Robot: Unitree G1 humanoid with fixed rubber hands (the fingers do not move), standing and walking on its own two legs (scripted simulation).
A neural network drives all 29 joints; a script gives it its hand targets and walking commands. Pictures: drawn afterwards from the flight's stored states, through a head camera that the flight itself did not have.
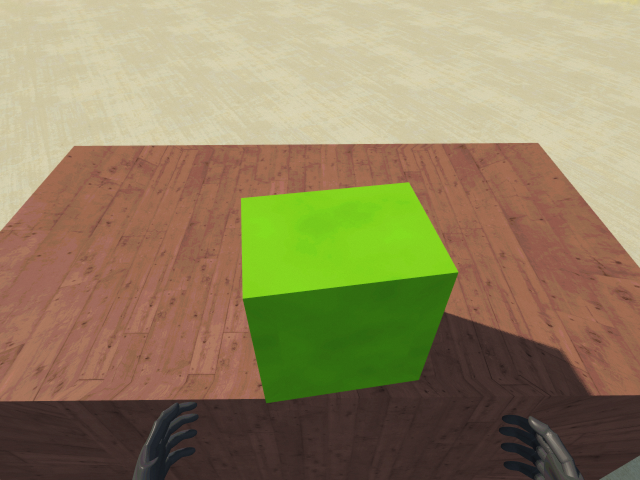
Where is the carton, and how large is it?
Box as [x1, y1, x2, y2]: [241, 182, 458, 402]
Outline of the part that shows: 408,182 241,198 243,301 266,402 418,379 458,272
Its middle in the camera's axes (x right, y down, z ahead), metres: +0.02 +0.07 +0.56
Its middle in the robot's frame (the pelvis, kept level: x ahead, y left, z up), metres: +0.38 +0.01 +0.03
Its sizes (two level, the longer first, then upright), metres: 0.236 0.173 0.250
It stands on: a pedestal, 0.69 m high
